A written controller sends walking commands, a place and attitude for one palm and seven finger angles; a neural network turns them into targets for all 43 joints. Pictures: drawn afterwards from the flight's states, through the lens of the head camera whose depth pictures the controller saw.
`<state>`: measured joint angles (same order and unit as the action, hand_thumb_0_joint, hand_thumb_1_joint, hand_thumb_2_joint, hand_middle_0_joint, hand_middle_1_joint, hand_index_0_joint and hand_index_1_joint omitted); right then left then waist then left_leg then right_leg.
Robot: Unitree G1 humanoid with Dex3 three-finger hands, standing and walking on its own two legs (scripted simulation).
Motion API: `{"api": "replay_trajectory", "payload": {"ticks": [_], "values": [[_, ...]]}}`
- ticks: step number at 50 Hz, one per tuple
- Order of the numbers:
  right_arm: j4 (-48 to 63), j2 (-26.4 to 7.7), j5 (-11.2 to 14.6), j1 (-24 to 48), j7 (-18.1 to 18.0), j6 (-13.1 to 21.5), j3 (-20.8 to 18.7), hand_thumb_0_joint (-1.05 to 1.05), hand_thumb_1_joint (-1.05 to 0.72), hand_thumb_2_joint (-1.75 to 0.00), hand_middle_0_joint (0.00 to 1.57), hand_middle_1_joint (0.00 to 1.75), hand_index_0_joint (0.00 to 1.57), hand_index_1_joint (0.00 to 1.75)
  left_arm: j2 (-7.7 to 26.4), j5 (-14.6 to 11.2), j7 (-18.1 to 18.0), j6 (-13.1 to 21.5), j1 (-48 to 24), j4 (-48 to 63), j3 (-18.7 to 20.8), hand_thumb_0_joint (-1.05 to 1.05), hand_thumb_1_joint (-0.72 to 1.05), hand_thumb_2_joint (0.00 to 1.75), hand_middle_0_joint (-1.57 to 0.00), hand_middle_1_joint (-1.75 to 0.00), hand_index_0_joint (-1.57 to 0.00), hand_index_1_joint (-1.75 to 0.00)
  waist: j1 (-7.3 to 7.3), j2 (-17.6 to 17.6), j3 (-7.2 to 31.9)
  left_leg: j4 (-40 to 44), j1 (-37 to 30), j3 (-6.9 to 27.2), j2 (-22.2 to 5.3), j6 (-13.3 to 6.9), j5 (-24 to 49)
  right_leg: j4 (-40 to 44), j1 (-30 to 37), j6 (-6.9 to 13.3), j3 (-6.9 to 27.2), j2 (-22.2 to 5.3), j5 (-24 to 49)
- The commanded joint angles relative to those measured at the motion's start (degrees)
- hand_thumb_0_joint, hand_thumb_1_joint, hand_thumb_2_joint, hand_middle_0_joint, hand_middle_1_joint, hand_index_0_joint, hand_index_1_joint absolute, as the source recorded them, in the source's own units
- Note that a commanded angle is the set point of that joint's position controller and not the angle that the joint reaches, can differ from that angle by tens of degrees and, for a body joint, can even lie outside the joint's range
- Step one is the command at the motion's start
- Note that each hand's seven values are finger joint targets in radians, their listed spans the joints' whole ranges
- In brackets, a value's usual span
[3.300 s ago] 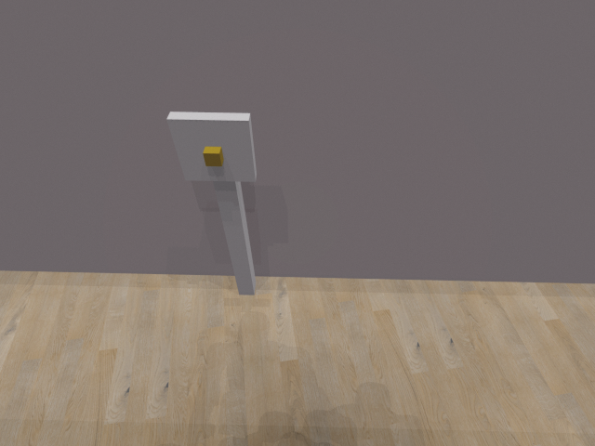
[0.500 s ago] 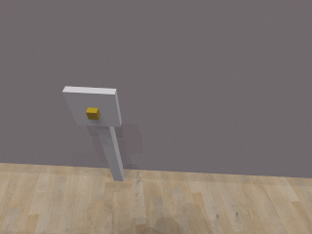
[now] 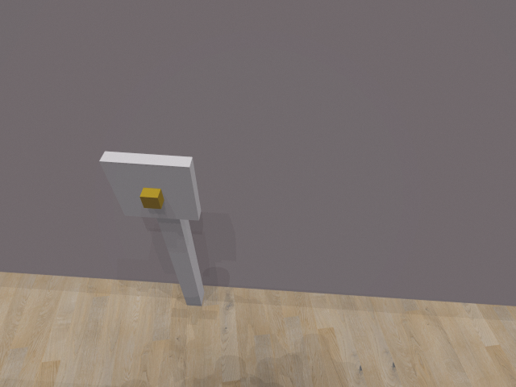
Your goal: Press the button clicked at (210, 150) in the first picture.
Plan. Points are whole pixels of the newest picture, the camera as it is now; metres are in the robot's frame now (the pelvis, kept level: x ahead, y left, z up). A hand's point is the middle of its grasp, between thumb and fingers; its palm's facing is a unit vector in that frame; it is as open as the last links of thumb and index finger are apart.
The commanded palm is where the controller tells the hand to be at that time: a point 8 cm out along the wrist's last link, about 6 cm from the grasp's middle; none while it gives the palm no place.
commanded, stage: come to a stop and stand still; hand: left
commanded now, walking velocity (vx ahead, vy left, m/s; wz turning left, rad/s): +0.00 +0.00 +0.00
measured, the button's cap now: (152, 197) +0.49 +0.26 -0.05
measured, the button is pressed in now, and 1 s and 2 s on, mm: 0 0 0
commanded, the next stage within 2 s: look again from close up in 0.16 s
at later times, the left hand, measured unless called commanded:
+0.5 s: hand out of the picture +0.01 +0.17 -0.18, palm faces +0.01 -0.98 -0.22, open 7.4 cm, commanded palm none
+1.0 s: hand out of the picture +0.00 +0.17 -0.18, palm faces +0.05 -0.97 -0.22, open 7.4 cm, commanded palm none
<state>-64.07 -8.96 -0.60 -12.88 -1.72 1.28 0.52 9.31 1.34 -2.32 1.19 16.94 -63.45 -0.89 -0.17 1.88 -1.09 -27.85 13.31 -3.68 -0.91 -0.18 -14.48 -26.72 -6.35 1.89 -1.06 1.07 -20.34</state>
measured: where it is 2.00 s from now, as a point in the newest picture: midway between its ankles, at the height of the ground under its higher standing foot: outside the picture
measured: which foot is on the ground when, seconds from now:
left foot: down 0.00-1.00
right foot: down 0.00-1.00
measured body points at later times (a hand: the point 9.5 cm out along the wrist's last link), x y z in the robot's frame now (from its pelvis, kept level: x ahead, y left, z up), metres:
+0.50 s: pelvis +0.01 -0.01 +0.00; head +0.03 +0.00 +0.45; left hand +0.01 +0.23 -0.16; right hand +0.03 -0.23 -0.16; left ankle +0.00 +0.12 -0.74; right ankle -0.07 -0.10 -0.74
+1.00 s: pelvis +0.01 -0.01 +0.00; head +0.02 -0.01 +0.45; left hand +0.00 +0.22 -0.16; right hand +0.03 -0.24 -0.16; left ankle +0.00 +0.12 -0.74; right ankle -0.07 -0.10 -0.74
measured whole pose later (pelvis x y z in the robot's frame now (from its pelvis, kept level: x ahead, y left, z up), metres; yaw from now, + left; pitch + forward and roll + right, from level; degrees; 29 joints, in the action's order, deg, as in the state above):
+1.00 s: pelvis +0.01 -0.01 +0.00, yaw +1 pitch +0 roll +1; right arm -64.0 -9.8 -0.6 -13.3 -1.8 0.0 0.0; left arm 9.7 1.2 -2.6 0.8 17.3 -62.2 0.4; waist -0.9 1.0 -1.6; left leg -27.7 12.6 -2.7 -1.3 0.9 -14.9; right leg -26.0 -5.0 2.9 -2.0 1.6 -20.8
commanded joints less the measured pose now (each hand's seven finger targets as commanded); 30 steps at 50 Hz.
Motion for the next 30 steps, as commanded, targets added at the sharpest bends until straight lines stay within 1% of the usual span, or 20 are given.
{"api": "replay_trajectory", "payload": {"ticks": [1, 2, 5, 7, 8, 11, 13, 14, 15, 16, 19, 20, 24, 25, 26, 28, 29, 30], "values": [[1.7, -6.0, 0.0, -3.0, -0.4, 0.5, -0.8, 0.0, -0.9, -0.9, 0.2, 0.3, 0.2, 0.3, 6.1, -0.2, -0.2, 0.3, 4.2, 1.5, 1.6, 0.0, 0.9, 0.9, -0.2, -0.3, -0.2, -0.3, 0.08, -2.1, -1.1, 3.1, -4.4, 4.9, -5.6, -2.4, 15.5, 4.2, -4.8, 0.3, 4.8, -6.4, 19.2], [1.8, -6.1, 0.0, -2.7, -0.5, 0.5, -0.8, 0.0, -0.9, -0.9, 0.2, 0.3, 0.2, 0.3, 6.2, -0.3, -0.2, 0.2, 4.1, 1.5, 1.6, 0.0, 0.9, 0.9, -0.2, -0.3, -0.2, -0.3, 0.05, -2.4, -1.0, 3.2, -4.6, 4.9, -5.7, -2.4, 15.4, 4.4, -4.9, 0.4, 5.0, -6.4, 18.8], [1.9, -6.4, 0.0, -2.5, -0.4, 0.6, -0.9, 0.0, -0.9, -0.9, 0.2, 0.3, 0.2, 0.3, 6.5, -0.2, -0.1, 0.3, 4.0, 1.7, 1.7, 0.0, 0.9, 0.9, -0.2, -0.3, -0.2, -0.3, -0.02, -0.8, 0.0, 2.8, -4.9, 4.7, -5.6, -2.3, 16.5, 4.3, -3.8, 0.3, 4.9, -6.5, 21.4], [1.9, -6.5, 0.0, -2.4, -0.5, 0.6, -0.9, 0.0, -0.9, -0.9, 0.2, 0.3, 0.2, 0.3, 6.8, -0.3, -0.2, 0.4, 3.7, 1.8, 1.8, 0.0, 0.9, 0.9, -0.2, -0.3, -0.2, -0.3, -0.02, -1.5, 0.5, 2.8, -5.2, 4.7, -5.6, -2.3, 17.6, 4.1, -3.2, 0.3, 4.7, -6.8, 22.6], [1.8, -6.7, 0.0, -2.4, -0.5, 0.6, -0.9, 0.0, -0.9, -0.9, 0.2, 0.3, 0.2, 0.3, 7.0, -0.3, -0.2, 0.3, 3.6, 1.9, 1.8, 0.0, 0.9, 0.9, -0.2, -0.3, -0.2, -0.3, -0.03, -1.2, 0.6, 2.9, -5.2, 4.7, -5.6, -2.2, 17.5, 4.0, -3.1, 0.3, 4.6, -6.7, 22.7], [1.7, -6.7, 0.0, -2.0, -0.5, 0.5, -0.9, 0.0, -0.9, -0.9, 0.2, 0.3, 0.2, 0.3, 7.1, -0.3, -0.2, 0.3, 3.7, 1.9, 1.9, 0.0, 0.9, 0.9, -0.2, -0.3, -0.2, -0.3, -0.15, -1.1, -0.4, 2.8, -4.9, 4.4, -5.5, -2.1, 17.0, 4.4, -3.2, 0.2, 4.7, -6.8, 23.4], [1.6, -6.7, 0.0, -2.1, -0.4, 0.4, -0.8, 0.0, -0.9, -0.9, 0.2, 0.3, 0.2, 0.3, 7.2, -0.4, -0.1, 0.3, 3.5, 2.0, 1.9, 0.0, 0.9, 0.9, -0.2, -0.3, -0.2, -0.3, -0.1, -0.5, -0.6, 3.3, -4.4, 4.6, -5.4, -2.0, 15.5, 4.8, -3.0, 0.3, 4.8, -6.9, 22.5], [1.6, -6.7, 0.0, -1.9, -0.4, 0.4, -0.8, 0.0, -0.9, -0.9, 0.2, 0.3, 0.2, 0.3, 7.2, -0.4, -0.1, 0.3, 3.4, 2.0, 1.8, 0.0, 0.9, 0.9, -0.2, -0.3, -0.2, -0.3, -0.12, -0.9, -1.0, 3.4, -4.5, 4.6, -5.3, -1.9, 15.2, 4.9, -3.3, 0.3, 4.9, -6.9, 22.3], [1.5, -6.5, 0.0, -2.1, -0.4, 0.3, -0.8, 0.0, -0.9, -0.9, 0.2, 0.3, 0.2, 0.3, 7.2, -0.3, -0.2, 0.3, 3.6, 2.1, 1.8, 0.0, 0.9, 0.9, -0.2, -0.3, -0.2, -0.3, -0.18, -0.2, -0.9, 3.1, -4.5, 4.6, -5.3, -2.0, 15.9, 4.8, -3.0, 0.2, 4.8, -6.8, 23.1], [1.4, -6.6, 0.0, -2.1, -0.4, 0.4, -0.8, 0.0, -0.9, -0.9, 0.2, 0.3, 0.2, 0.3, 7.2, -0.4, -0.2, 0.3, 3.6, 2.0, 1.8, 0.0, 0.9, 0.9, -0.2, -0.3, -0.2, -0.3, -0.16, -0.9, -0.6, 3.2, -4.6, 4.5, -5.3, -2.0, 15.9, 4.9, -2.8, 0.2, 4.7, -7.0, 23.0], [1.3, -6.7, 0.0, -2.4, -0.5, 0.4, -0.8, 0.0, -0.9, -0.9, 0.2, 0.3, 0.2, 0.3, 7.4, -0.5, -0.1, 0.3, 3.4, 2.1, 1.9, 0.0, 0.9, 0.9, -0.2, -0.3, -0.2, -0.3, -0.12, -1.3, 0.3, 3.4, -5.1, 4.7, -5.3, -1.9, 16.5, 4.8, -2.1, 0.3, 4.6, -7.0, 22.9], [1.1, -6.5, 0.0, -2.2, -0.5, 0.5, -0.8, 0.0, -0.9, -0.9, 0.2, 0.3, 0.2, 0.3, 7.3, -0.4, -0.2, 0.3, 3.7, 2.1, 2.0, 0.0, 0.9, 0.9, -0.2, -0.3, -0.2, -0.3, -0.25, -0.6, 0.0, 2.9, -5.2, 4.6, -5.3, -2.0, 17.7, 4.8, -2.0, 0.2, 4.5, -6.9, 24.5], [0.8, -6.5, 0.0, -2.4, -0.5, 0.4, -0.7, 0.0, -0.9, -0.9, 0.2, 0.3, 0.2, 0.3, 7.2, -0.5, -0.2, 0.2, 3.7, 1.9, 1.9, 0.0, 0.9, 0.9, -0.2, -0.3, -0.2, -0.3, -0.18, -1.5, -0.1, 3.4, -5.1, 4.7, -5.3, -1.9, 16.9, 5.1, -2.0, 0.3, 4.5, -7.1, 23.4], [0.8, -6.4, 0.1, -2.4, -0.6, 0.4, -0.8, 0.0, -0.9, -0.9, 0.2, 0.3, 0.2, 0.3, 7.3, -0.4, -0.2, 0.3, 3.9, 2.0, 2.0, 0.0, 0.9, 0.9, -0.2, -0.3, -0.2, -0.3, -0.23, -0.8, -0.1, 2.9, -5.3, 4.5, -5.3, -1.9, 17.9, 5.0, -1.8, 0.2, 4.3, -7.0, 24.8], [0.7, -6.5, 0.1, -2.4, -0.6, 0.4, -0.8, 0.0, -0.9, -0.9, 0.2, 0.3, 0.2, 0.3, 7.1, -0.5, -0.3, 0.3, 3.9, 1.9, 2.0, 0.0, 0.9, 0.9, -0.2, -0.3, -0.2, -0.3, -0.17, -1.1, 0.0, 2.9, -5.4, 4.4, -5.4, -1.8, 17.7, 5.0, -1.8, 0.2, 4.3, -7.1, 24.9], [0.6, -6.3, 0.0, -2.7, -0.7, 0.4, -0.8, 0.0, -0.9, -0.9, 0.2, 0.3, 0.2, 0.3, 7.1, -0.5, -0.3, 0.3, 3.8, 1.8, 2.1, 0.0, 0.9, 0.9, -0.2, -0.3, -0.2, -0.3, -0.13, -1.7, 0.5, 3.2, -5.7, 4.6, -5.3, -1.8, 17.7, 5.0, -1.6, 0.3, 4.4, -7.1, 24.3], [0.6, -6.3, 0.0, -2.7, -0.7, 0.4, -0.8, 0.0, -0.9, -0.9, 0.2, 0.3, 0.2, 0.3, 7.0, -0.5, -0.2, 0.3, 3.9, 1.7, 2.1, 0.0, 0.9, 0.9, -0.2, -0.3, -0.2, -0.3, -0.18, -1.9, 0.1, 3.5, -5.6, 4.6, -5.4, -1.8, 17.0, 5.3, -1.9, 0.4, 4.3, -7.1, 23.0], [0.5, -6.1, 0.0, -2.7, -0.7, 0.4, -0.8, 0.0, -0.9, -0.9, 0.2, 0.3, 0.2, 0.3, 6.9, -0.4, -0.3, 0.2, 3.9, 1.8, 2.1, 0.0, 0.9, 0.9, -0.2, -0.3, -0.2, -0.3, -0.15, -1.5, -0.3, 3.3, -5.6, 4.7, -5.4, -1.9, 17.9, 5.2, -1.9, 0.3, 4.2, -6.8, 23.4]]}}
